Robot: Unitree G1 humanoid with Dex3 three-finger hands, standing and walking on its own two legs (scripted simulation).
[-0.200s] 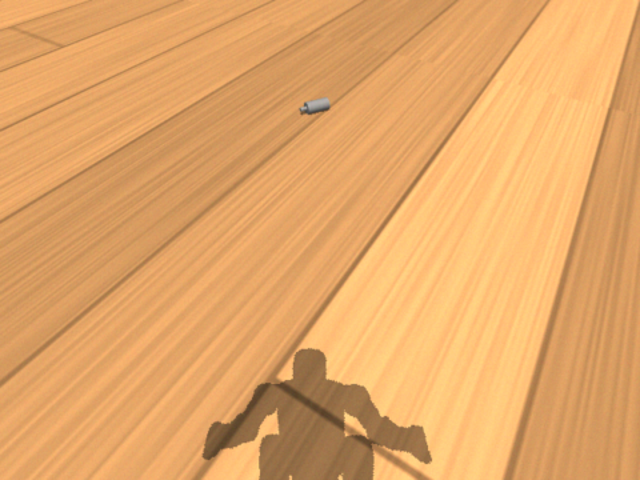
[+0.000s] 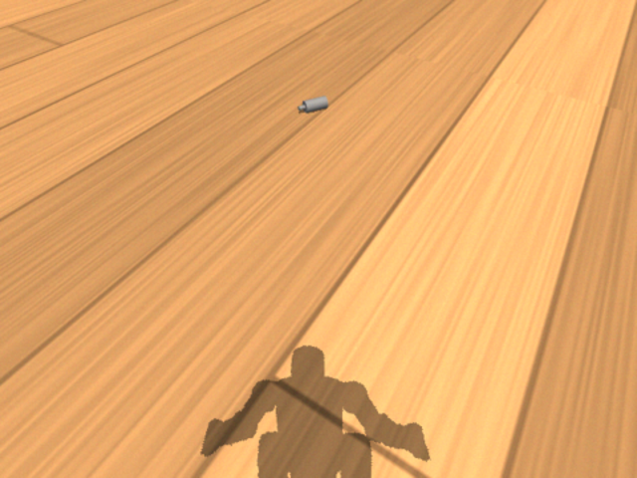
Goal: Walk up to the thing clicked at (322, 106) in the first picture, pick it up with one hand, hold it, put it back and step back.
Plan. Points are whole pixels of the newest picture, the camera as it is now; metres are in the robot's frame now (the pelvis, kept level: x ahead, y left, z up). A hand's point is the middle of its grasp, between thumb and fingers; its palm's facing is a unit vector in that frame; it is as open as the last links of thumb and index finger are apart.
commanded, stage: stand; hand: left
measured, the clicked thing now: (312, 105) +2.21 +0.08 -0.75
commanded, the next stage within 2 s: walk up in 0.92 s
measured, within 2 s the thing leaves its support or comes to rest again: neither
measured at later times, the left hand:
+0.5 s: hand out of the picture +0.08 +0.25 -0.16, palm faces -0.03 -0.94 -0.34, open 7.3 cm
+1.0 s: hand out of the picture +0.09 +0.26 -0.15, palm faces +0.03 -0.95 -0.32, open 7.3 cm
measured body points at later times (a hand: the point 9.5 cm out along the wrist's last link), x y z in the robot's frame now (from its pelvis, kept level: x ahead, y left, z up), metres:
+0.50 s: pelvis +0.01 +0.00 +0.00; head +0.02 +0.00 +0.45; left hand +0.08 +0.30 -0.13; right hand +0.08 -0.29 -0.13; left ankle +0.00 +0.13 -0.75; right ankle +0.00 -0.11 -0.75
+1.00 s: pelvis +0.01 +0.00 +0.00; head +0.02 +0.01 +0.45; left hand +0.09 +0.31 -0.13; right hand +0.09 -0.30 -0.13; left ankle +0.00 +0.13 -0.74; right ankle +0.00 -0.11 -0.74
